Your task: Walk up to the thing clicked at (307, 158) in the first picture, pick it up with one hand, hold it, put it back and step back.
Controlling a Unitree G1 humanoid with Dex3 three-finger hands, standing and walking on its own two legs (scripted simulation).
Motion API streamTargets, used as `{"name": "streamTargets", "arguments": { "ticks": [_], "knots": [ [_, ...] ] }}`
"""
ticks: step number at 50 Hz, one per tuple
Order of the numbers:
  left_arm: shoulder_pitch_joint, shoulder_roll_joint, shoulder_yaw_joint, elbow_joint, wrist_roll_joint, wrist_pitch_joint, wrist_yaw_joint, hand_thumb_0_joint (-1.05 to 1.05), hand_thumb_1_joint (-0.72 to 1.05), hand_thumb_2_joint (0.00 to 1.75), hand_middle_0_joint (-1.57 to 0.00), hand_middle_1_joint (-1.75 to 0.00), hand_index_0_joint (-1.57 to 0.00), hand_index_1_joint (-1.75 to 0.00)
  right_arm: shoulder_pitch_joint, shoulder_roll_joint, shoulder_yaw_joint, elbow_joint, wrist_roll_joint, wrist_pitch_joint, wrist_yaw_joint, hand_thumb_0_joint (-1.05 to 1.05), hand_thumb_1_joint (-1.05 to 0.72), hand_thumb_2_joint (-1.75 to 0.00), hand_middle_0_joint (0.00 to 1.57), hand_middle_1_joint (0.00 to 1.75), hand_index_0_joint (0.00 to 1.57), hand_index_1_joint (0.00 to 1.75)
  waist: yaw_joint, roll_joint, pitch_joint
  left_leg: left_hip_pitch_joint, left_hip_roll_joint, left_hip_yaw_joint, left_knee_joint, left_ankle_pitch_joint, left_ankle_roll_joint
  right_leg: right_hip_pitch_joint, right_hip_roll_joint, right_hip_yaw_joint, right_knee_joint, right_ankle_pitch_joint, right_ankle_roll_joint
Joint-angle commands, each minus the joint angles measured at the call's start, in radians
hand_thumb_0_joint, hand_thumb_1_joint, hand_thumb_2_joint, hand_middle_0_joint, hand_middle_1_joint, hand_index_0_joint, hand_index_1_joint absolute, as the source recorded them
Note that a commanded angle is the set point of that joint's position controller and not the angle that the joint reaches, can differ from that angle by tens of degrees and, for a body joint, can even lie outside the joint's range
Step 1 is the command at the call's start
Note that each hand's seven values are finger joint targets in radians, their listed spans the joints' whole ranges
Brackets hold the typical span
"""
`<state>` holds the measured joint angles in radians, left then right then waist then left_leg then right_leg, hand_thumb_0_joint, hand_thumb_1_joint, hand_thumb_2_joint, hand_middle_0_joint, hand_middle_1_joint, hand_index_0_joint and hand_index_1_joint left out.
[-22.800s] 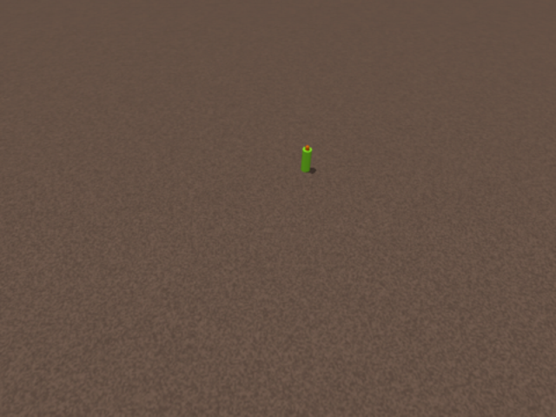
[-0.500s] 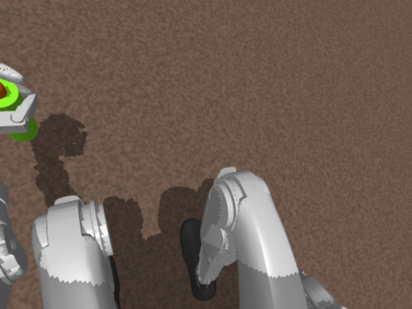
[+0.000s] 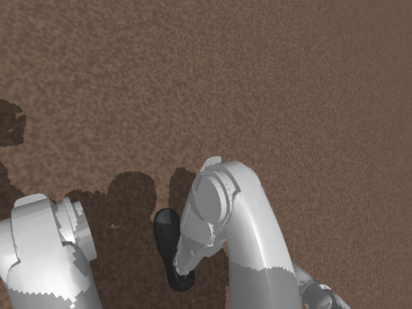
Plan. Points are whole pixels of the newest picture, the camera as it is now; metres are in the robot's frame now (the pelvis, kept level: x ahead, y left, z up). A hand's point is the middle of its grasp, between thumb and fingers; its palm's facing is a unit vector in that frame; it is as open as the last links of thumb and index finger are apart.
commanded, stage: lower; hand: left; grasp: from the side
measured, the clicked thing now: out of the picture +0.47 +0.29 -0.19
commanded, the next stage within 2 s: loosen in 0.40 s
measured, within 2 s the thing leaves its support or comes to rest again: rests again in 1.98 s
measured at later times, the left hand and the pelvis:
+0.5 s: hand out of the picture +0.48 +0.27 -0.18, palm faces +0.19 -0.98 -0.04, open 5.7 cm; pelvis +0.00 +0.01 +0.00, yaw -3 degrees
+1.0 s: hand out of the picture +0.49 +0.27 -0.16, palm faces +0.21 -0.98 +0.00, open 10.0 cm; pelvis -0.01 +0.01 +0.01, yaw -4 degrees
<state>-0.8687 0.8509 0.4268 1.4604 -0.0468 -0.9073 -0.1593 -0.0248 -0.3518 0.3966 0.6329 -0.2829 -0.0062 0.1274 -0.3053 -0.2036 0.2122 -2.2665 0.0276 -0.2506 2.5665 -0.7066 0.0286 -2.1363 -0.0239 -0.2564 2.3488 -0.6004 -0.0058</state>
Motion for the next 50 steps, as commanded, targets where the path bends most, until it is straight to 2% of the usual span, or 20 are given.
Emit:
{"name": "streamTargets", "arguments": {
  "ticks": [1,4,7,8,11,12,17,19,23,25,26,28,29,34,36,37,38,42,47,50],
  "knots": [
    [-0.367,0.169,0.011,-0.215,-0.014,-0.126,0.006,0.00,0.54,1.26,-1.30,-1.38,-1.30,-1.37,0.096,-0.350,-0.070,-0.002,-0.018,0.014,-0.023,0.00,-0.90,-0.90,0.20,0.30,0.20,0.30,-0.108,0.640,-0.659,0.560,0.034,0.018,-0.314,0.236,-0.054,0.321,0.068,-0.015,-0.165,0.217,-0.011],
    [-0.346,0.158,-0.016,-0.182,0.006,-0.128,0.013,0.00,0.57,1.29,-1.33,-1.40,-1.33,-1.40,0.072,-0.359,-0.056,-0.009,-0.028,0.020,-0.024,0.00,-0.89,-0.90,0.20,0.30,0.20,0.30,-0.127,0.648,-0.607,0.587,0.043,-0.012,-0.326,0.252,-0.063,0.286,0.066,-0.035,-0.156,0.221,-0.009],
    [-0.352,0.168,-0.023,-0.166,0.011,-0.134,0.031,0.00,0.59,1.29,-1.32,-1.40,-1.33,-1.40,0.053,-0.371,-0.040,-0.015,-0.037,0.028,-0.024,0.00,-0.89,-0.90,0.20,0.30,0.20,0.30,-0.141,0.647,-0.572,0.595,0.050,-0.040,-0.332,0.262,-0.067,0.273,0.067,-0.050,-0.149,0.224,-0.007],
    [-0.349,0.186,-0.007,-0.164,0.003,-0.137,0.041,0.00,0.58,1.30,-1.33,-1.41,-1.34,-1.41,0.057,-0.373,-0.032,-0.019,-0.039,0.031,-0.023,0.00,-0.89,-0.90,0.20,0.30,0.20,0.30,-0.142,0.635,-0.581,0.588,0.048,-0.041,-0.322,0.263,-0.062,0.300,0.071,-0.050,-0.155,0.232,-0.003],
    [-0.368,0.182,-0.005,-0.157,-0.019,-0.152,0.057,0.00,0.57,1.31,-1.33,-1.41,-1.34,-1.41,0.044,-0.377,-0.014,-0.029,-0.046,0.035,-0.023,0.00,-0.89,-0.90,0.20,0.30,0.20,0.30,-0.161,0.608,-0.566,0.566,0.048,-0.048,-0.314,0.252,-0.056,0.326,0.076,-0.056,-0.162,0.238,0.002],
    [-0.357,0.187,0.001,-0.154,-0.026,-0.156,0.060,0.00,0.57,1.31,-1.33,-1.42,-1.34,-1.41,0.042,-0.375,-0.009,-0.032,-0.049,0.035,-0.023,0.00,-0.89,-0.90,0.20,0.30,0.20,0.30,-0.157,0.593,-0.579,0.567,0.047,-0.043,-0.302,0.259,-0.052,0.346,0.081,-0.053,-0.171,0.246,0.004],
    [-0.367,0.200,-0.038,-0.108,-0.007,-0.187,0.066,0.00,0.61,1.32,-1.34,-1.42,-1.35,-1.41,-0.006,-0.373,0.018,-0.040,-0.062,0.039,-0.027,0.00,-0.88,-0.90,0.20,0.30,0.20,0.30,-0.175,0.599,-0.522,0.528,0.048,-0.049,-0.305,0.202,-0.052,0.343,0.088,-0.062,-0.178,0.218,0.003],
    [-0.358,0.205,-0.044,-0.096,-0.003,-0.196,0.062,0.00,0.64,1.32,-1.35,-1.42,-1.36,-1.42,-0.008,-0.377,0.028,-0.037,-0.068,0.042,-0.030,0.00,-0.88,-0.90,0.20,0.30,0.20,0.30,-0.187,0.610,-0.518,0.548,0.052,-0.057,-0.308,0.219,-0.057,0.346,0.089,-0.069,-0.177,0.231,0.006],
    [-0.345,0.227,-0.035,-0.063,-0.016,-0.206,0.062,0.00,0.61,1.32,-1.34,-1.42,-1.35,-1.41,-0.030,-0.390,0.043,-0.044,-0.074,0.045,-0.035,0.00,-0.88,-0.90,0.20,0.30,0.20,0.30,-0.186,0.606,-0.497,0.541,0.052,-0.063,-0.307,0.212,-0.056,0.355,0.092,-0.072,-0.183,0.230,0.006],
    [-0.323,0.239,-0.021,-0.046,-0.027,-0.209,0.066,0.00,0.56,1.33,-1.34,-1.42,-1.35,-1.42,-0.026,-0.393,0.051,-0.048,-0.077,0.045,-0.035,0.00,-0.88,-0.90,0.20,0.30,0.20,0.30,-0.187,0.586,-0.522,0.543,0.051,-0.063,-0.298,0.223,-0.053,0.383,0.099,-0.075,-0.191,0.242,0.007],
    [-0.347,0.246,-0.024,-0.057,-0.032,-0.217,0.066,0.00,0.55,1.25,-1.36,-1.35,-1.36,-1.35,-0.039,-0.393,0.054,-0.051,-0.076,0.045,-0.036,0.00,-0.90,-0.90,0.20,0.30,0.20,0.30,-0.188,0.594,-0.510,0.529,0.049,-0.062,-0.300,0.203,-0.052,0.379,0.099,-0.077,-0.192,0.229,0.006],
    [-0.341,0.235,-0.016,-0.061,-0.048,-0.220,0.057,0.00,0.46,1.09,-1.25,-1.19,-1.27,-1.19,-0.036,-0.397,0.057,-0.051,-0.077,0.042,-0.038,0.00,-0.90,-0.89,0.20,0.30,0.20,0.30,-0.197,0.601,-0.511,0.546,0.051,-0.071,-0.304,0.214,-0.054,0.381,0.100,-0.080,-0.193,0.240,0.008],
    [-0.351,0.244,-0.019,-0.081,-0.051,-0.226,0.056,0.00,0.42,1.01,-1.19,-1.12,-1.21,-1.11,-0.048,-0.395,0.059,-0.051,-0.078,0.041,-0.039,0.00,-0.90,-0.89,0.20,0.30,0.20,0.30,-0.187,0.603,-0.506,0.538,0.051,-0.066,-0.301,0.209,-0.053,0.380,0.101,-0.076,-0.195,0.238,0.007],
    [-0.339,0.246,-0.036,-0.066,-0.037,-0.229,0.043,0.00,0.23,0.71,-1.05,-0.93,-1.06,-0.91,-0.053,-0.391,0.061,-0.039,-0.081,0.038,-0.046,0.00,-0.90,-0.89,0.20,0.30,0.20,0.30,-0.200,0.604,-0.474,0.516,0.054,-0.065,-0.303,0.190,-0.053,0.374,0.105,-0.079,-0.200,0.231,0.005],
    [-0.331,0.246,-0.039,-0.052,-0.029,-0.225,0.044,0.00,0.12,0.68,-0.94,-0.83,-0.95,-0.82,-0.059,-0.393,0.059,-0.043,-0.083,0.041,-0.046,0.00,-0.90,-0.90,0.20,0.30,0.20,0.30,-0.196,0.614,-0.469,0.545,0.060,-0.076,-0.315,0.192,-0.059,0.347,0.105,-0.084,-0.196,0.222,0.003],
    [-0.318,0.230,-0.040,-0.027,-0.025,-0.220,0.044,0.00,0.04,0.63,-0.86,-0.77,-0.87,-0.76,-0.055,-0.396,0.058,-0.042,-0.084,0.045,-0.047,0.00,-0.90,-0.90,0.20,0.30,0.20,0.30,-0.206,0.608,-0.457,0.557,0.064,-0.087,-0.323,0.202,-0.063,0.338,0.102,-0.090,-0.192,0.227,0.003],
    [-0.326,0.239,-0.040,-0.015,-0.023,-0.216,0.046,0.00,-0.01,0.57,-0.81,-0.71,-0.81,-0.70,-0.059,-0.402,0.058,-0.047,-0.080,0.046,-0.046,0.00,-0.90,-0.90,0.20,0.30,0.20,0.30,-0.207,0.602,-0.436,0.531,0.062,-0.094,-0.335,0.168,-0.063,0.324,0.102,-0.096,-0.191,0.203,0.001],
    [-0.293,0.227,-0.043,0.028,-0.021,-0.199,0.051,0.00,-0.16,0.50,-0.72,-0.62,-0.71,-0.62,-0.058,-0.398,0.065,-0.061,-0.082,0.054,-0.046,0.00,-0.90,-0.90,0.20,0.30,0.20,0.30,-0.205,0.559,-0.429,0.512,0.058,-0.091,-0.328,0.155,-0.055,0.336,0.106,-0.097,-0.203,0.201,0.005],
    [-0.293,0.230,-0.038,0.038,-0.026,-0.196,0.055,0.00,-0.23,0.46,-0.65,-0.56,-0.65,-0.56,-0.067,-0.390,0.067,-0.077,-0.078,0.055,-0.045,0.00,-0.90,-0.90,0.20,0.30,0.20,0.30,-0.194,0.509,-0.404,0.455,0.052,-0.081,-0.323,0.104,-0.042,0.338,0.112,-0.094,-0.218,0.170,0.006],
    [-0.291,0.230,-0.043,0.034,-0.022,-0.202,0.053,0.00,-0.25,0.38,-0.57,-0.46,-0.57,-0.46,-0.072,-0.394,0.065,-0.077,-0.079,0.053,-0.046,0.00,-0.90,-0.90,0.20,0.30,0.20,0.30,-0.196,0.527,-0.404,0.475,0.056,-0.089,-0.331,0.102,-0.046,0.329,0.111,-0.096,-0.212,0.168,0.004]
  ]
}}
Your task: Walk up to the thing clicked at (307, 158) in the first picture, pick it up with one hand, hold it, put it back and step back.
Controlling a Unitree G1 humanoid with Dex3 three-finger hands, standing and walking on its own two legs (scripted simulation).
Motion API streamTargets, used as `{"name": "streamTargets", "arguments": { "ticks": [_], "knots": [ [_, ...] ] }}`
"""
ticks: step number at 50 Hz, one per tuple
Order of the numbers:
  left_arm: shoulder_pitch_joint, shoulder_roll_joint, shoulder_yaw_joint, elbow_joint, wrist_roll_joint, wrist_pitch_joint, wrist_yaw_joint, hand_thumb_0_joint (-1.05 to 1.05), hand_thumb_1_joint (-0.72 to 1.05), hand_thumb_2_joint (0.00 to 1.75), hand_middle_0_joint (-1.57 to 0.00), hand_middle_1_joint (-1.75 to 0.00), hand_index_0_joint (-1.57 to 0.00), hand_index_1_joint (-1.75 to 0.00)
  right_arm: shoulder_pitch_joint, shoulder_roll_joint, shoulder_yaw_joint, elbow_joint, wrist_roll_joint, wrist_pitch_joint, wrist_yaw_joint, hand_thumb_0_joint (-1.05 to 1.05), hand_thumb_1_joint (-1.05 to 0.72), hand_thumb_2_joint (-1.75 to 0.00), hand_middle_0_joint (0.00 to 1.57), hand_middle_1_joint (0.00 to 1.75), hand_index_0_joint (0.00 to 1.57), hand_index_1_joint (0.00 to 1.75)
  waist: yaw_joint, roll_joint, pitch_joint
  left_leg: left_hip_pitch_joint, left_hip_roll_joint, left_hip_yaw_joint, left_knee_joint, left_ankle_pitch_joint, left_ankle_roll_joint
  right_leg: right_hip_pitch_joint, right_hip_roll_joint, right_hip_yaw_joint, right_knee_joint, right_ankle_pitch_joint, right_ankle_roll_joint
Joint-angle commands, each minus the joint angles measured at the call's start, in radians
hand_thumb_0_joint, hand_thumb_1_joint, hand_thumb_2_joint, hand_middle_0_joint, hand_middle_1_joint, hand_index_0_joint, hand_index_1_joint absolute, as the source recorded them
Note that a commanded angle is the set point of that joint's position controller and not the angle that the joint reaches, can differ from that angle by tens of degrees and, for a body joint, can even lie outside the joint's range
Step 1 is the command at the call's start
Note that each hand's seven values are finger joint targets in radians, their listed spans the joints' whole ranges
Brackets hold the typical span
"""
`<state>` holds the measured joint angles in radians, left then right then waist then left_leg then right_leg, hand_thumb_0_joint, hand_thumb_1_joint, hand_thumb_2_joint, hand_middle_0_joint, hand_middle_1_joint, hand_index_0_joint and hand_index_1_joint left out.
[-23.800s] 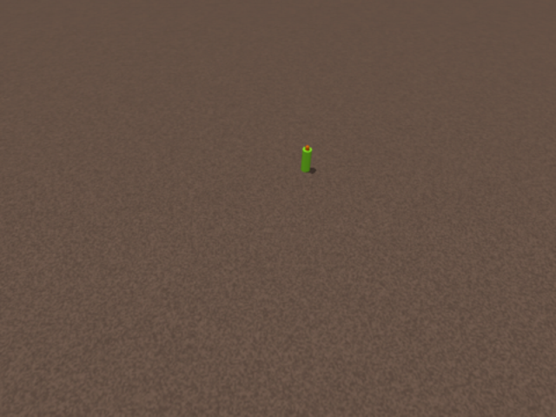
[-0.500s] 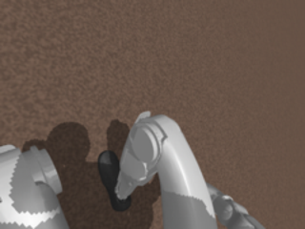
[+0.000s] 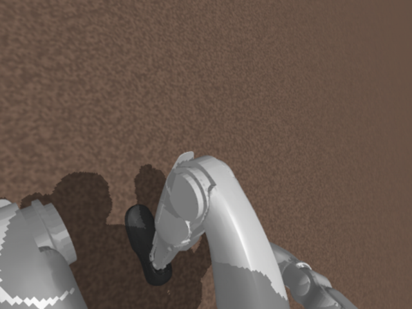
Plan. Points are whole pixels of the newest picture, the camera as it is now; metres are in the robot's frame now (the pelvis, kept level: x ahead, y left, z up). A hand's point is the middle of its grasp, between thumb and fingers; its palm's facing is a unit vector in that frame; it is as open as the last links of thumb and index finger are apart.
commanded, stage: open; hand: left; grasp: from the side
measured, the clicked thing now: out of the picture +0.47 +0.30 -0.23
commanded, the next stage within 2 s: withdraw in 0.06 s
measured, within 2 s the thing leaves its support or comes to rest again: rests again in 0.98 s
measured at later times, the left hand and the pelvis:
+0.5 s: hand out of the picture +0.49 +0.34 -0.14, palm faces +0.35 -0.94 -0.02, open 16.0 cm; pelvis +0.00 +0.00 +0.00, yaw +0 degrees
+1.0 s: hand out of the picture +0.40 +0.44 -0.03, palm faces +0.36 -0.84 -0.41, open 17.0 cm; pelvis +0.01 -0.01 +0.05, yaw +7 degrees
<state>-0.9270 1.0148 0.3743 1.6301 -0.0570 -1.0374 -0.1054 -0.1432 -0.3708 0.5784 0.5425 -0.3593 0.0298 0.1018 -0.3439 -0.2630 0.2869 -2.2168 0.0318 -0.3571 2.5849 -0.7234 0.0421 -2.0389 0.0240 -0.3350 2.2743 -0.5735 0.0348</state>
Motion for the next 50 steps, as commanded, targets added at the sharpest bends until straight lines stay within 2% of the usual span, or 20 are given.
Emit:
{"name": "streamTargets", "arguments": {
  "ticks": [1,11,18,23,26,29,31,32,33,34,35,38,39,40,41,42,43,44,46,50],
  "knots": [
    [-0.234,0.058,0.011,-0.139,-0.014,-0.072,-0.002,0.00,-0.25,0.37,-0.54,-0.44,-0.53,-0.44,0.049,-0.373,-0.119,0.015,-0.002,0.016,-0.021,0.00,-0.89,-0.90,0.20,0.30,0.20,0.30,-0.158,0.583,-0.488,0.435,0.052,0.021,-0.342,0.139,-0.060,0.235,0.064,-0.014,-0.138,0.159,-0.035],
    [-0.259,0.097,0.023,-0.181,-0.022,-0.085,-0.003,0.00,-0.30,0.23,-0.24,-0.19,-0.24,-0.19,0.056,-0.371,-0.110,0.024,-0.003,0.018,-0.022,0.00,-0.88,-0.90,0.20,0.30,0.20,0.30,-0.148,0.628,-0.512,0.451,0.054,0.034,-0.331,0.191,-0.063,0.270,0.065,-0.007,-0.135,0.189,-0.038],
    [-0.257,0.260,0.135,-0.318,-0.034,-0.057,-0.037,0.00,-0.38,0.14,-0.13,-0.08,-0.12,-0.09,0.085,-0.367,-0.120,0.025,0.010,0.037,-0.037,0.00,-0.89,-0.90,0.20,0.30,0.20,0.30,-0.095,0.707,-0.618,0.492,0.064,0.063,-0.331,0.242,-0.064,0.320,0.064,0.016,-0.130,0.209,-0.041],
    [-0.188,0.353,0.208,-0.412,-0.006,0.027,-0.076,0.00,-0.47,0.10,-0.13,-0.07,-0.12,-0.07,0.114,-0.366,-0.156,0.013,0.036,0.066,-0.051,0.00,-0.91,-0.90,0.20,0.30,0.20,0.30,-0.040,0.792,-0.676,0.561,0.073,0.062,-0.381,0.278,-0.080,0.264,0.055,0.019,-0.106,0.193,-0.053],
    [-0.093,0.265,0.202,-0.396,-0.025,0.101,-0.126,0.00,-0.52,0.07,-0.13,-0.06,-0.12,-0.06,0.133,-0.355,-0.186,-0.004,0.062,0.074,-0.055,0.00,-0.90,-0.90,0.20,0.30,0.20,0.30,-0.025,0.751,-0.661,0.516,0.068,0.070,-0.399,0.261,-0.076,0.248,0.050,0.018,-0.104,0.188,-0.053],
    [-0.088,0.164,0.137,-0.421,-0.049,0.173,-0.177,0.00,-0.53,0.09,-0.15,-0.10,-0.15,-0.10,0.158,-0.351,-0.226,-0.015,0.097,0.068,-0.058,0.00,-0.89,-0.90,0.20,0.30,0.20,0.30,-0.037,0.667,-0.637,0.427,0.060,0.081,-0.406,0.188,-0.057,0.219,0.047,0.021,-0.118,0.151,-0.053],
    [-0.106,0.053,0.044,-0.435,-0.062,0.210,-0.215,0.00,-0.52,0.10,-0.14,-0.11,-0.14,-0.10,0.180,-0.342,-0.252,-0.009,0.121,0.059,-0.058,0.00,-0.88,-0.90,0.20,0.30,0.20,0.30,-0.062,0.584,-0.617,0.374,0.054,0.084,-0.395,0.130,-0.040,0.195,0.046,0.022,-0.136,0.119,-0.050],
    [-0.092,0.044,0.055,-0.436,-0.071,0.224,-0.225,0.00,-0.50,0.09,-0.06,-0.03,-0.06,-0.05,0.189,-0.342,-0.261,-0.014,0.130,0.053,-0.059,0.00,-0.84,-0.90,0.20,0.30,0.20,0.30,-0.060,0.550,-0.608,0.358,0.050,0.088,-0.390,0.122,-0.035,0.191,0.043,0.023,-0.144,0.121,-0.048],
    [0.002,0.143,0.095,-0.300,0.079,0.299,-0.166,0.00,-0.58,0.09,-0.09,-0.07,-0.07,-0.08,0.223,-0.297,-0.298,0.015,0.151,0.068,-0.051,0.00,-0.92,-0.92,0.20,0.30,0.20,0.30,0.023,0.597,-0.655,0.404,0.046,0.121,-0.435,0.153,-0.046,0.189,0.038,0.050,-0.164,0.110,-0.056],
    [-0.090,0.102,0.061,-0.385,0.069,0.323,-0.139,0.00,-0.58,0.09,-0.08,-0.07,-0.07,-0.08,0.230,-0.300,-0.308,0.006,0.163,0.074,-0.048,0.00,-0.94,-0.92,0.20,0.30,0.20,0.30,-0.001,0.592,-0.658,0.391,0.050,0.114,-0.437,0.132,-0.046,0.156,0.038,0.049,-0.161,0.096,-0.057],
    [-0.127,0.101,0.055,-0.442,0.076,0.341,-0.131,0.00,-0.58,0.10,-0.08,-0.08,-0.07,-0.09,0.251,-0.299,-0.323,0.013,0.176,0.076,-0.045,0.00,-0.94,-0.92,0.20,0.30,0.20,0.30,0.005,0.612,-0.684,0.418,0.050,0.113,-0.448,0.129,-0.046,0.139,0.034,0.054,-0.155,0.092,-0.060],
    [-0.228,0.294,0.146,-0.693,0.121,0.410,-0.094,0.00,-0.61,0.10,-0.10,-0.09,-0.08,-0.10,0.304,-0.276,-0.364,0.010,0.209,0.107,-0.045,0.00,-0.97,-0.93,0.20,0.30,0.20,0.30,0.100,0.766,-0.914,0.559,0.043,0.144,-0.488,0.167,-0.053,0.175,0.026,0.098,-0.155,0.088,-0.066],
    [-0.198,0.361,0.205,-0.786,0.134,0.440,-0.076,0.00,-0.61,0.10,-0.11,-0.09,-0.09,-0.10,0.314,-0.267,-0.381,-0.014,0.224,0.115,-0.050,0.00,-0.99,-0.93,0.20,0.30,0.20,0.30,0.145,0.830,-1.011,0.630,0.044,0.150,-0.517,0.205,-0.058,0.189,0.023,0.113,-0.155,0.099,-0.070],
    [-0.185,0.393,0.221,-0.860,0.148,0.469,-0.059,0.00,-0.61,0.10,-0.11,-0.10,-0.10,-0.11,0.313,-0.257,-0.397,-0.036,0.237,0.122,-0.052,0.00,-1.01,-0.94,0.20,0.30,0.20,0.30,0.161,0.882,-1.050,0.637,0.042,0.164,-0.546,0.200,-0.057,0.202,0.022,0.130,-0.153,0.091,-0.075],
    [-0.052,0.356,0.222,-0.801,0.155,0.512,-0.044,0.00,-0.61,0.11,-0.12,-0.10,-0.10,-0.12,0.310,-0.270,-0.432,-0.044,0.252,0.130,-0.060,0.00,-1.02,-0.94,0.20,0.30,0.20,0.30,0.177,0.878,-1.024,0.640,0.042,0.175,-0.570,0.180,-0.056,0.179,0.024,0.142,-0.163,0.077,-0.078],
    [-0.038,0.289,0.186,-0.768,0.158,0.548,-0.036,0.00,-0.53,0.19,-0.09,-0.11,-0.09,-0.11,0.320,-0.253,-0.434,-0.029,0.261,0.138,-0.065,0.00,-0.94,-0.90,0.20,0.30,0.20,0.30,0.157,0.835,-0.945,0.603,0.041,0.177,-0.584,0.162,-0.056,0.146,0.024,0.145,-0.171,0.067,-0.079],
    [-0.147,0.297,0.196,-0.898,0.157,0.553,-0.023,0.00,-0.45,0.14,-0.07,-0.08,-0.07,-0.08,0.349,-0.221,-0.432,-0.003,0.262,0.141,-0.068,0.00,-0.90,-0.90,0.20,0.30,0.20,0.30,0.154,0.830,-0.966,0.603,0.036,0.189,-0.569,0.198,-0.055,0.151,0.027,0.149,-0.181,0.099,-0.081],
    [-0.072,0.298,0.216,-0.861,0.162,0.580,-0.009,0.00,-0.41,0.14,-0.07,-0.08,-0.07,-0.08,0.361,-0.223,-0.455,0.007,0.271,0.145,-0.075,0.00,-0.90,-0.90,0.20,0.30,0.20,0.30,0.168,0.822,-0.968,0.603,0.030,0.202,-0.573,0.212,-0.054,0.159,0.026,0.158,-0.194,0.101,-0.082],
    [0.032,0.204,0.177,-0.862,0.165,0.638,0.004,0.00,-0.42,0.13,-0.08,-0.08,-0.07,-0.09,0.368,-0.201,-0.480,-0.003,0.284,0.148,-0.080,0.00,-0.90,-0.90,0.20,0.30,0.20,0.30,0.188,0.773,-0.937,0.581,0.027,0.216,-0.598,0.207,-0.050,0.156,0.021,0.168,-0.221,0.091,-0.081],
    [0.267,-0.110,0.047,-0.782,0.150,0.743,0.012,0.00,-0.47,0.11,-0.08,-0.08,-0.07,-0.08,0.383,-0.176,-0.540,-0.018,0.317,0.142,-0.075,0.00,-0.89,-0.90,0.20,0.30,0.20,0.30,0.188,0.615,-0.919,0.595,0.019,0.203,-0.662,0.192,-0.046,0.105,0.009,0.168,-0.275,0.051,-0.084]
  ]
}}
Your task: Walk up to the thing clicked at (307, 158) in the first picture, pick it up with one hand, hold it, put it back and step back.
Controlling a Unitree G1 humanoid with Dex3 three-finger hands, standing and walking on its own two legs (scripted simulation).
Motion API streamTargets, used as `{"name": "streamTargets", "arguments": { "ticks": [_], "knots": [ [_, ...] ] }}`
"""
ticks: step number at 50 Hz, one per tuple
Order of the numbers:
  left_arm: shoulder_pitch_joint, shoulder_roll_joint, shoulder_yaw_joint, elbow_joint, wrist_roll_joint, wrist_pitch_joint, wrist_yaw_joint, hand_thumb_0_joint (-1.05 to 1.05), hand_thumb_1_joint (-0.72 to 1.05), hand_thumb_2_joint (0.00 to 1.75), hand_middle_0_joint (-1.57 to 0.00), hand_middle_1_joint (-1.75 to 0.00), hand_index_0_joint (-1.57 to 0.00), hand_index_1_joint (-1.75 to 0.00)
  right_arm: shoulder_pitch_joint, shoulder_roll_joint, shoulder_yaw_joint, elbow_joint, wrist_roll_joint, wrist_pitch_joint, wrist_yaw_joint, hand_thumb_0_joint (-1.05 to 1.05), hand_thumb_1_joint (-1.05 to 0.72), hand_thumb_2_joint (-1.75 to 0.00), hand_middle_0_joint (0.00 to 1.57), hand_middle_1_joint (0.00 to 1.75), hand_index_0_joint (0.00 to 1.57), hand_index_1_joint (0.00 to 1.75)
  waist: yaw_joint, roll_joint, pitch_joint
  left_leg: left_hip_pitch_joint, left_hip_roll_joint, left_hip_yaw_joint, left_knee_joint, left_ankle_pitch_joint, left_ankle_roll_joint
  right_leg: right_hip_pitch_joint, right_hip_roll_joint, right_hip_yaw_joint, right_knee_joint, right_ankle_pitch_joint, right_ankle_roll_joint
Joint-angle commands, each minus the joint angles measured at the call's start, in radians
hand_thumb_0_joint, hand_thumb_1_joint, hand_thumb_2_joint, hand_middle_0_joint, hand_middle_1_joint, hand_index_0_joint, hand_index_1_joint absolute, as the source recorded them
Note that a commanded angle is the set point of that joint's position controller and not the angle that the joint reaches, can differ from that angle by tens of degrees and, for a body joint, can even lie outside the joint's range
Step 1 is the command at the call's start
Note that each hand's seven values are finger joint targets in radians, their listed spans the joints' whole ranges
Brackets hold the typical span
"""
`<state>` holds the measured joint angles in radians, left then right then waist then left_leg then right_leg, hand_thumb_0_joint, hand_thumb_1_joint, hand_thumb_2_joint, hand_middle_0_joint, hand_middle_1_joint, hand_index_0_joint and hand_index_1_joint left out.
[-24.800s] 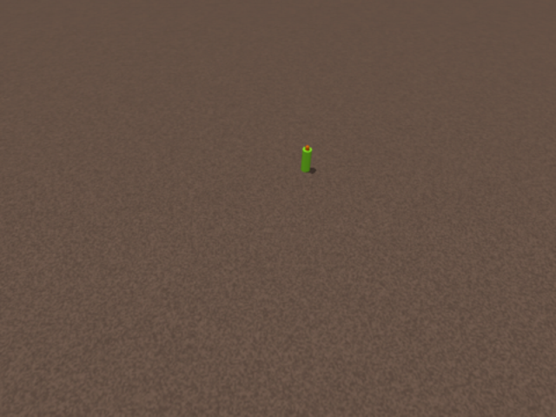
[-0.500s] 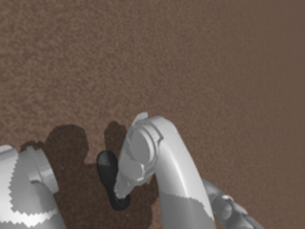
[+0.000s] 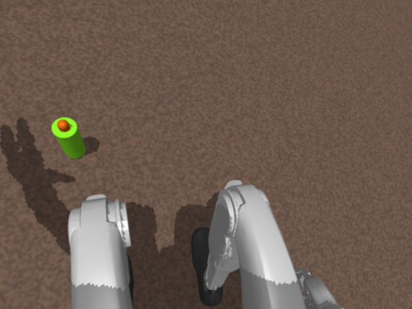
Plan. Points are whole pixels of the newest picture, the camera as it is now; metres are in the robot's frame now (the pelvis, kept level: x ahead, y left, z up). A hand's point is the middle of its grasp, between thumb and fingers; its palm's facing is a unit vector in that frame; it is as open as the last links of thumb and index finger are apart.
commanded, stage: home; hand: left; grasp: from the side
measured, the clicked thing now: (69, 137) +0.48 +0.26 -0.28
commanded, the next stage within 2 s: none
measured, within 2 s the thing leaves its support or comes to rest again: neither
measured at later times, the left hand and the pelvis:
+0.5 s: hand out of the picture +0.30 +0.30 +0.10, palm faces +0.24 -0.86 -0.45, open 16.4 cm; pelvis +0.04 -0.02 +0.21, yaw +8 degrees
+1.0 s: hand out of the picture +0.24 +0.22 +0.29, palm faces +0.24 -0.91 -0.33, open 17.0 cm; pelvis +0.10 +0.00 +0.35, yaw +10 degrees
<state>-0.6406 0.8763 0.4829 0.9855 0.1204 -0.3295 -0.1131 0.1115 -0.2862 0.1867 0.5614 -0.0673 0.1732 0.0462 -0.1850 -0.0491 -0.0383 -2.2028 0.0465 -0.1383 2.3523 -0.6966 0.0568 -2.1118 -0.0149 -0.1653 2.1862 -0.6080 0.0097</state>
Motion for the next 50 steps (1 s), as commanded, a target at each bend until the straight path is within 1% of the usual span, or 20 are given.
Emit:
{"name": "streamTargets", "arguments": {
  "ticks": [1,3,4,5,6,7,8,9,14,18,23,25,28,29,30,35,37,42,47,50],
  "knots": [
    [-0.004,0.004,-0.079,-0.188,-0.032,0.054,0.022,0.00,-0.44,0.13,-0.09,-0.09,-0.09,-0.09,0.123,-0.261,-0.167,-0.038,0.035,-0.006,-0.019,0.00,-0.89,-0.90,0.20,0.30,0.20,0.30,0.043,0.377,-0.592,0.577,0.003,-0.016,-0.447,0.154,-0.057,0.170,0.046,0.003,-0.204,0.078,-0.061],
    [-0.015,-0.054,-0.129,-0.315,-0.038,0.094,0.033,0.00,-0.41,0.16,-0.10,-0.11,-0.10,-0.11,0.117,-0.244,-0.192,-0.058,0.055,-0.015,-0.018,0.00,-0.89,-0.90,0.20,0.30,0.20,0.30,0.051,0.321,-0.632,0.596,-0.001,-0.013,-0.501,0.112,-0.046,0.216,0.041,0.019,-0.260,0.069,-0.059],
    [0.005,-0.034,-0.111,-0.381,-0.040,0.113,0.043,0.00,-0.43,0.14,-0.09,-0.10,-0.09,-0.10,0.131,-0.241,-0.207,-0.068,0.067,-0.017,-0.019,0.00,-0.90,-0.90,0.20,0.30,0.20,0.30,0.061,0.304,-0.680,0.630,-0.002,-0.013,-0.530,0.097,-0.044,0.264,0.039,0.028,-0.290,0.061,-0.057],
    [0.036,-0.041,-0.121,-0.412,-0.042,0.133,0.054,0.00,-0.44,0.13,-0.08,-0.09,-0.08,-0.09,0.133,-0.238,-0.215,-0.069,0.077,-0.017,-0.021,0.00,-0.90,-0.90,0.20,0.30,0.20,0.30,0.067,0.282,-0.684,0.641,-0.004,-0.013,-0.556,0.068,-0.040,0.305,0.039,0.035,-0.320,0.047,-0.053],
    [0.085,-0.001,-0.082,-0.460,-0.045,0.154,0.069,0.00,-0.45,0.12,-0.07,-0.08,-0.07,-0.08,0.125,-0.246,-0.232,-0.087,0.088,-0.020,-0.028,0.00,-0.89,-0.90,0.20,0.30,0.20,0.30,0.082,0.253,-0.723,0.671,-0.005,-0.010,-0.579,0.058,-0.036,0.357,0.037,0.044,-0.355,0.042,-0.050],
    [0.050,-0.004,-0.107,-0.578,-0.048,0.163,0.081,0.00,-0.41,0.14,-0.08,-0.09,-0.08,-0.09,0.117,-0.232,-0.234,-0.098,0.095,-0.025,-0.034,0.00,-0.89,-0.90,0.20,0.30,0.20,0.30,0.093,0.244,-0.750,0.692,-0.005,-0.006,-0.612,0.021,-0.032,0.411,0.037,0.056,-0.390,0.022,-0.046],
    [0.091,0.034,-0.070,-0.640,-0.050,0.178,0.097,0.00,-0.41,0.15,-0.08,-0.09,-0.08,-0.09,0.111,-0.229,-0.241,-0.117,0.106,-0.029,-0.042,0.00,-0.89,-0.90,0.20,0.30,0.20,0.30,0.111,0.253,-0.784,0.737,-0.004,-0.008,-0.652,0.003,-0.031,0.463,0.034,0.067,-0.419,0.010,-0.043],
    [0.171,0.031,-0.054,-0.633,-0.050,0.199,0.114,0.00,-0.39,0.16,-0.09,-0.10,-0.09,-0.10,0.107,-0.221,-0.246,-0.128,0.111,-0.031,-0.052,0.00,-0.89,-0.90,0.20,0.30,0.20,0.30,0.118,0.227,-0.757,0.731,-0.006,0.007,-0.679,-0.018,-0.028,0.504,0.035,0.078,-0.457,-0.011,-0.040],
    [0.242,-0.025,-0.083,-0.742,-0.061,0.265,0.188,0.00,-0.36,0.19,-0.12,-0.13,-0.12,-0.13,0.079,-0.155,-0.236,-0.141,0.122,-0.076,-0.104,0.00,-0.89,-0.90,0.20,0.30,0.20,0.30,0.118,0.179,-0.693,0.763,-0.020,0.070,-0.786,-0.032,-0.017,0.724,0.027,0.155,-0.650,-0.065,-0.032],
    [0.384,-0.165,-0.150,-0.674,-0.071,0.301,0.223,0.00,-0.40,0.16,-0.10,-0.11,-0.10,-0.11,0.087,-0.118,-0.234,-0.111,0.114,-0.119,-0.135,0.00,-0.89,-0.90,0.20,0.30,0.20,0.30,0.120,0.181,-0.628,0.875,-0.026,0.110,-0.841,0.120,-0.018,0.843,0.024,0.182,-0.757,0.065,-0.036],
    [0.463,-0.290,-0.229,-0.631,-0.083,0.344,0.246,0.00,-0.44,0.13,-0.09,-0.09,-0.08,-0.09,0.119,-0.101,-0.232,-0.096,0.110,-0.160,-0.155,0.00,-0.89,-0.90,0.20,0.30,0.20,0.30,0.105,0.150,-0.574,1.049,-0.025,0.113,-0.946,0.295,-0.021,0.990,0.024,0.167,-0.875,0.248,-0.035],
    [0.472,-0.325,-0.249,-0.632,-0.092,0.358,0.251,0.00,-0.45,0.12,-0.07,-0.08,-0.07,-0.08,0.128,-0.099,-0.229,-0.090,0.108,-0.173,-0.157,0.00,-0.89,-0.90,0.20,0.30,0.20,0.30,0.106,0.151,-0.560,1.128,-0.024,0.107,-1.001,0.354,-0.026,1.038,0.024,0.152,-0.914,0.297,-0.038],
    [0.568,-0.344,-0.268,-0.659,-0.100,0.389,0.258,0.00,-0.48,0.10,-0.07,-0.07,-0.07,-0.07,0.141,-0.098,-0.233,-0.101,0.106,-0.188,-0.160,0.00,-0.89,-0.90,0.20,0.30,0.20,0.30,0.135,0.136,-0.568,1.243,-0.023,0.106,-1.070,0.455,-0.031,1.157,0.022,0.149,-0.982,0.383,-0.033],
    [0.581,-0.375,-0.293,-0.674,-0.103,0.399,0.262,0.00,-0.45,0.12,-0.07,-0.08,-0.07,-0.08,0.136,-0.095,-0.231,-0.111,0.107,-0.192,-0.161,0.00,-0.89,-0.90,0.20,0.30,0.20,0.30,0.120,0.143,-0.552,1.267,-0.022,0.106,-1.101,0.460,-0.035,1.185,0.021,0.142,-1.001,0.391,-0.034],
    [0.603,-0.376,-0.290,-0.687,-0.106,0.409,0.268,0.00,-0.47,0.10,-0.07,-0.07,-0.07,-0.07,0.141,-0.094,-0.231,-0.113,0.107,-0.197,-0.164,0.00,-0.89,-0.90,0.20,0.30,0.20,0.30,0.136,0.139,-0.534,1.291,-0.024,0.107,-1.130,0.475,-0.036,1.219,0.020,0.142,-1.030,0.401,-0.033],
    [0.744,-0.433,-0.331,-0.771,-0.117,0.457,0.286,0.00,-0.50,0.09,-0.07,-0.07,-0.07,-0.07,0.131,-0.083,-0.226,-0.143,0.114,-0.213,-0.179,0.00,-0.90,-0.90,0.20,0.30,0.20,0.30,0.145,0.156,-0.418,1.421,-0.022,0.104,-1.290,0.462,-0.052,1.320,0.027,0.124,-1.151,0.360,-0.036],
    [0.776,-0.421,-0.328,-0.838,-0.120,0.473,0.295,0.00,-0.49,0.10,-0.07,-0.08,-0.07,-0.08,0.129,-0.082,-0.223,-0.161,0.117,-0.218,-0.189,0.00,-0.90,-0.90,0.20,0.30,0.20,0.30,0.160,0.165,-0.390,1.469,-0.026,0.109,-1.345,0.448,-0.052,1.371,0.026,0.124,-1.205,0.350,-0.034],
    [0.926,-0.509,-0.410,-0.950,-0.129,0.516,0.301,0.00,-0.48,0.10,-0.07,-0.07,-0.07,-0.08,0.137,-0.056,-0.214,-0.194,0.115,-0.238,-0.211,0.00,-0.90,-0.90,0.20,0.30,0.20,0.30,0.140,0.142,-0.290,1.538,-0.031,0.115,-1.445,0.437,-0.049,1.472,0.033,0.113,-1.307,0.357,-0.029],
    [1.029,-0.531,-0.446,-1.116,-0.132,0.546,0.300,0.00,-0.51,0.09,-0.07,-0.07,-0.07,-0.07,0.122,-0.045,-0.207,-0.238,0.112,-0.266,-0.230,0.00,-0.90,-0.90,0.20,0.30,0.20,0.30,0.152,0.107,-0.224,1.586,-0.032,0.112,-1.510,0.402,-0.045,1.525,0.036,0.102,-1.374,0.327,-0.026],
    [1.067,-0.555,-0.460,-1.146,-0.131,0.555,0.293,0.00,-0.48,0.10,-0.06,-0.07,-0.06,-0.07,0.118,-0.043,-0.205,-0.243,0.105,-0.285,-0.232,0.00,-0.90,-0.90,0.20,0.30,0.20,0.30,0.144,0.075,-0.152,1.585,-0.029,0.107,-1.550,0.354,-0.043,1.528,0.041,0.094,-1.402,0.283,-0.024]
  ]
}}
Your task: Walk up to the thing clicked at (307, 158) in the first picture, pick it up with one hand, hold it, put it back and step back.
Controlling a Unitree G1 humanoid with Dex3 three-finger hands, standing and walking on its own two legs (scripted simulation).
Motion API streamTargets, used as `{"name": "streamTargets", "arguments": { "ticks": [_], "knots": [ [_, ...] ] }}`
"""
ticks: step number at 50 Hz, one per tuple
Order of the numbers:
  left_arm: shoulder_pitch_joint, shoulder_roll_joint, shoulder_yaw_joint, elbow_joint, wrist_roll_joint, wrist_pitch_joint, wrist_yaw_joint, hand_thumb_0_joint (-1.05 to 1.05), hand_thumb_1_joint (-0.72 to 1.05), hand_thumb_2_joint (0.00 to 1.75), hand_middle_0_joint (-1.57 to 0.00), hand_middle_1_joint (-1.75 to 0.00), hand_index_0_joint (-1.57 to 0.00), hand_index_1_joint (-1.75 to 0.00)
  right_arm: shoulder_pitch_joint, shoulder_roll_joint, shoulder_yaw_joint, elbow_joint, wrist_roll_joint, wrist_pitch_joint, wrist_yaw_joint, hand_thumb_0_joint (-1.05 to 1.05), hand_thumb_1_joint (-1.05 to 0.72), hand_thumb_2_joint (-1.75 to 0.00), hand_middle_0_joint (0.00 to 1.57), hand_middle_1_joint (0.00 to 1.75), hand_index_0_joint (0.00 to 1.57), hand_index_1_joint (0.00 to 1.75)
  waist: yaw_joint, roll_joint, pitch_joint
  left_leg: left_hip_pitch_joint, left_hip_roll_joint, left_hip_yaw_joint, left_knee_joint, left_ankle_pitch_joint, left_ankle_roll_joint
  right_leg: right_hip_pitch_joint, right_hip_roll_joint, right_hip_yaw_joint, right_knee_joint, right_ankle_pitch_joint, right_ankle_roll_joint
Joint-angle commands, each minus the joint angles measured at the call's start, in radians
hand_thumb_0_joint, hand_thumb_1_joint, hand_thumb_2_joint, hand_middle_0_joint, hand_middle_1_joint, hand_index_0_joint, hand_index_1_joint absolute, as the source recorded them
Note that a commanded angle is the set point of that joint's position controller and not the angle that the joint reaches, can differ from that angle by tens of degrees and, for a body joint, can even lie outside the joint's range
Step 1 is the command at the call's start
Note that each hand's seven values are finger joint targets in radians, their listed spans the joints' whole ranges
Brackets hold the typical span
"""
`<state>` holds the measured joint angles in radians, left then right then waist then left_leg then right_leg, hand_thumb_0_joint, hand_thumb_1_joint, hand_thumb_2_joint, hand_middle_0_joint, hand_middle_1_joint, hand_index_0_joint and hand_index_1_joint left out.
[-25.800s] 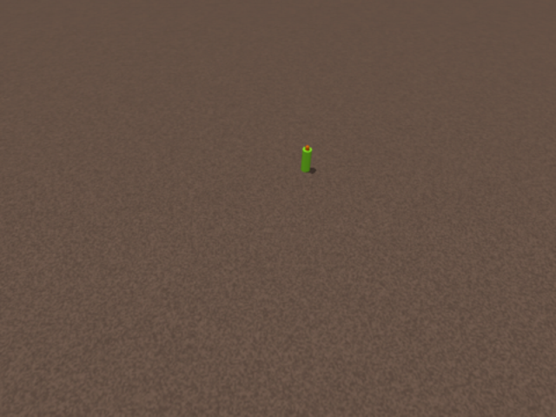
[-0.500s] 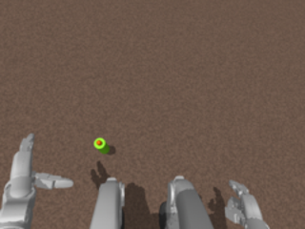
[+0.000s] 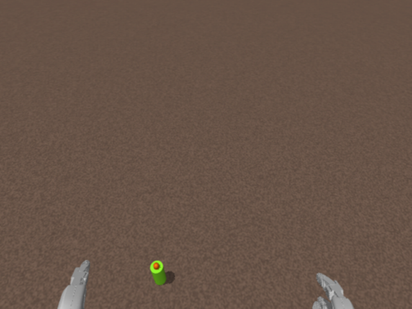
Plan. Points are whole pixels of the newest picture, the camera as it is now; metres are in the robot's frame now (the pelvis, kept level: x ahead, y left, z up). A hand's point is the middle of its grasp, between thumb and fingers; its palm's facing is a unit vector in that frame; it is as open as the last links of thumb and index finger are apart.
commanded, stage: home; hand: left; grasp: from the side
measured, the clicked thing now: (158, 272) +0.42 +0.18 -0.63
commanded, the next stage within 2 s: stand in 1.70 s
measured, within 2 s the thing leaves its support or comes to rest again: neither
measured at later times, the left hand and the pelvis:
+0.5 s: hand out of the picture +0.17 +0.18 -0.05, palm faces +0.10 -0.95 -0.29, open 17.2 cm; pelvis +0.00 -0.01 +0.01, yaw +1 degrees
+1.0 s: hand out of the picture +0.16 +0.17 -0.05, palm faces +0.10 -0.95 -0.28, open 17.3 cm; pelvis +0.00 -0.01 +0.01, yaw +1 degrees
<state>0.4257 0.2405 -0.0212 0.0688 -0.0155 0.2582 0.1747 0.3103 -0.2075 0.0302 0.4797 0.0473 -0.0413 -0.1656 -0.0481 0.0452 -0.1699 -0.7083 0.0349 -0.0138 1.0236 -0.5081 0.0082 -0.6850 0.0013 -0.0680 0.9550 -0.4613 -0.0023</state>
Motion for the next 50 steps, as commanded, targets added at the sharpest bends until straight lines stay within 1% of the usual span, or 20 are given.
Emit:
{"name": "streamTargets", "arguments": {
  "ticks": [1,7,9,11,12,13,14,15,20,21,23,28,32,36,39,40,41,45,48,50],
  "knots": [
    [0.013,0.080,0.044,-0.237,0.006,-0.032,0.002,0.00,-0.49,0.09,-0.06,-0.07,-0.06,-0.07,-0.079,-0.120,-0.048,-0.162,-0.012,-0.075,-0.022,0.00,-0.90,-0.90,0.20,0.30,0.20,0.30,0.007,-0.016,-0.009,0.095,-0.017,-0.016,-0.226,0.169,0.005,0.100,0.024,-0.003,-0.175,0.137,-0.011],
    [0.011,0.072,0.054,-0.251,0.010,-0.044,-0.013,0.00,-0.50,0.09,-0.06,-0.06,-0.05,-0.06,-0.085,-0.120,-0.044,-0.171,-0.022,-0.103,-0.022,0.00,-0.90,-0.90,0.20,0.30,0.20,0.30,0.009,-0.031,0.031,0.107,-0.022,-0.005,-0.241,0.149,0.006,0.118,0.019,0.002,-0.196,0.123,-0.008],
    [0.002,0.072,0.060,-0.247,0.013,-0.051,-0.018,0.00,-0.51,0.08,-0.05,-0.06,-0.05,-0.06,-0.069,-0.122,-0.048,-0.160,-0.029,-0.107,-0.026,0.00,-0.90,-0.90,0.20,0.30,0.20,0.30,0.005,-0.022,-0.022,0.140,-0.026,0.003,-0.216,0.230,0.005,0.144,0.014,0.013,-0.192,0.199,-0.009],
    [-0.012,0.076,0.057,-0.262,0.012,-0.053,-0.020,0.00,-0.49,0.09,-0.06,-0.06,-0.05,-0.06,-0.083,-0.119,-0.042,-0.163,-0.030,-0.114,-0.024,0.00,-0.90,-0.90,0.20,0.30,0.20,0.30,0.009,-0.024,-0.018,0.143,-0.031,0.005,-0.216,0.224,0.006,0.155,0.010,0.016,-0.200,0.200,-0.005],
    [-0.012,0.070,0.057,-0.267,0.013,-0.051,-0.019,0.00,-0.47,0.10,-0.06,-0.07,-0.06,-0.07,-0.072,-0.117,-0.045,-0.153,-0.033,-0.118,-0.026,0.00,-0.90,-0.90,0.20,0.30,0.20,0.30,0.005,-0.010,-0.054,0.160,-0.033,0.007,-0.208,0.254,0.005,0.171,0.010,0.019,-0.194,0.229,-0.005],
    [-0.017,0.084,0.066,-0.280,0.013,-0.051,-0.016,0.00,-0.50,0.09,-0.05,-0.06,-0.05,-0.06,-0.084,-0.118,-0.042,-0.159,-0.032,-0.120,-0.026,0.00,-0.90,-0.90,0.20,0.30,0.20,0.30,0.017,0.017,-0.051,0.165,-0.035,0.009,-0.218,0.242,0.003,0.171,0.008,0.019,-0.198,0.217,-0.007],
    [-0.026,0.060,0.040,-0.267,0.013,-0.050,-0.019,0.00,-0.51,0.08,-0.05,-0.06,-0.05,-0.06,-0.080,-0.116,-0.041,-0.144,-0.033,-0.122,-0.025,0.00,-0.90,-0.90,0.20,0.30,0.20,0.30,0.006,0.017,-0.039,0.168,-0.033,0.006,-0.223,0.237,0.002,0.164,0.011,0.016,-0.200,0.211,-0.008],
    [-0.023,0.081,0.062,-0.283,0.012,-0.049,-0.017,0.00,-0.50,0.08,-0.05,-0.06,-0.05,-0.06,-0.081,-0.120,-0.043,-0.148,-0.033,-0.124,-0.028,0.00,-0.90,-0.90,0.20,0.30,0.20,0.30,0.015,0.034,-0.053,0.171,-0.033,0.003,-0.228,0.236,0.001,0.171,0.013,0.015,-0.200,0.206,-0.010],
    [0.036,0.060,0.050,-0.223,0.013,-0.041,-0.017,0.00,-0.52,0.08,-0.05,-0.06,-0.05,-0.06,-0.086,-0.119,-0.040,-0.134,-0.033,-0.127,-0.027,0.00,-0.90,-0.90,0.20,0.30,0.20,0.30,0.021,0.009,-0.036,0.177,-0.026,-0.009,-0.233,0.302,-0.004,0.189,0.020,-0.001,-0.190,0.252,-0.014],
    [0.014,0.072,0.064,-0.222,0.012,-0.043,-0.016,0.00,-0.53,0.07,-0.05,-0.06,-0.05,-0.06,-0.090,-0.122,-0.042,-0.134,-0.032,-0.126,-0.027,0.00,-0.90,-0.90,0.20,0.30,0.20,0.30,0.026,0.008,-0.018,0.165,-0.026,-0.009,-0.238,0.285,-0.003,0.179,0.021,-0.001,-0.194,0.235,-0.013],
    [0.019,0.063,0.053,-0.206,0.011,-0.044,-0.021,0.00,-0.54,0.07,-0.05,-0.06,-0.05,-0.06,-0.095,-0.123,-0.042,-0.137,-0.032,-0.126,-0.024,0.00,-0.90,-0.90,0.20,0.30,0.20,0.30,0.023,-0.006,0.008,0.150,-0.027,-0.010,-0.244,0.266,-0.002,0.168,0.021,-0.004,-0.201,0.220,-0.013],
    [0.018,0.074,0.066,-0.218,0.012,-0.050,-0.024,0.00,-0.53,0.07,-0.05,-0.06,-0.05,-0.06,-0.096,-0.121,-0.045,-0.138,-0.032,-0.127,-0.020,0.00,-0.90,-0.90,0.20,0.30,0.20,0.30,0.033,-0.017,-0.026,0.166,-0.032,0.002,-0.231,0.288,0.001,0.193,0.013,0.009,-0.213,0.250,-0.009],
    [-0.005,0.062,0.056,-0.223,0.011,-0.051,-0.025,0.00,-0.55,0.06,-0.05,-0.06,-0.05,-0.06,-0.085,-0.121,-0.047,-0.130,-0.033,-0.131,-0.021,0.00,-0.90,-0.90,0.20,0.30,0.20,0.30,0.020,-0.011,-0.040,0.184,-0.030,0.005,-0.230,0.295,0.001,0.196,0.013,0.013,-0.208,0.263,-0.008],
    [-0.004,0.068,0.064,-0.215,0.012,-0.052,-0.025,0.00,-0.54,0.06,-0.05,-0.06,-0.05,-0.06,-0.096,-0.121,-0.045,-0.131,-0.033,-0.134,-0.021,0.00,-0.90,-0.90,0.20,0.30,0.20,0.30,0.024,-0.015,-0.017,0.172,-0.031,0.005,-0.244,0.239,0.004,0.185,0.011,0.012,-0.225,0.211,-0.008],
    [0.001,0.075,0.071,-0.214,0.013,-0.052,-0.026,0.00,-0.52,0.08,-0.05,-0.07,-0.06,-0.06,-0.097,-0.118,-0.044,-0.123,-0.034,-0.138,-0.024,0.00,-0.90,-0.90,0.20,0.30,0.20,0.30,0.028,-0.018,-0.031,0.181,-0.033,0.008,-0.235,0.265,0.005,0.198,0.009,0.015,-0.227,0.237,-0.006],
    [-0.017,0.070,0.065,-0.206,0.013,-0.053,-0.028,0.00,-0.52,0.08,-0.05,-0.07,-0.06,-0.06,-0.097,-0.123,-0.048,-0.121,-0.034,-0.138,-0.026,0.00,-0.90,-0.90,0.20,0.30,0.20,0.30,0.016,-0.034,-0.016,0.172,-0.032,0.009,-0.236,0.244,0.007,0.188,0.008,0.017,-0.230,0.221,-0.005],
    [-0.002,0.078,0.075,-0.215,0.014,-0.052,-0.026,0.00,-0.53,0.07,-0.05,-0.06,-0.05,-0.06,-0.091,-0.120,-0.047,-0.121,-0.035,-0.140,-0.027,0.00,-0.90,-0.90,0.20,0.30,0.20,0.30,0.027,-0.020,-0.030,0.178,-0.033,0.009,-0.237,0.251,0.006,0.195,0.009,0.016,-0.226,0.227,-0.005],
    [-0.002,0.050,0.051,-0.190,0.012,-0.053,-0.032,0.00,-0.52,0.08,-0.05,-0.06,-0.05,-0.06,-0.098,-0.119,-0.046,-0.118,-0.035,-0.144,-0.025,0.00,-0.90,-0.90,0.20,0.30,0.20,0.30,0.020,-0.026,0.007,0.169,-0.032,0.008,-0.251,0.212,0.006,0.175,0.011,0.013,-0.234,0.188,-0.006],
    [0.016,0.068,0.066,-0.190,0.014,-0.055,-0.033,0.00,-0.54,0.07,-0.05,-0.06,-0.05,-0.06,-0.096,-0.120,-0.047,-0.114,-0.036,-0.141,-0.027,0.00,-0.90,-0.90,0.20,0.30,0.20,0.30,0.024,-0.037,-0.024,0.176,-0.035,0.012,-0.233,0.262,0.008,0.200,0.006,0.019,-0.236,0.240,-0.004],
    [-0.015,0.059,0.056,-0.200,0.011,-0.054,-0.035,0.00,-0.50,0.09,-0.05,-0.07,-0.06,-0.07,-0.100,-0.118,-0.045,-0.115,-0.036,-0.146,-0.026,0.00,-0.90,-0.90,0.20,0.30,0.20,0.30,0.013,-0.049,-0.010,0.170,-0.037,0.016,-0.232,0.237,0.012,0.192,0.003,0.025,-0.246,0.225,0.001]
  ]
}}
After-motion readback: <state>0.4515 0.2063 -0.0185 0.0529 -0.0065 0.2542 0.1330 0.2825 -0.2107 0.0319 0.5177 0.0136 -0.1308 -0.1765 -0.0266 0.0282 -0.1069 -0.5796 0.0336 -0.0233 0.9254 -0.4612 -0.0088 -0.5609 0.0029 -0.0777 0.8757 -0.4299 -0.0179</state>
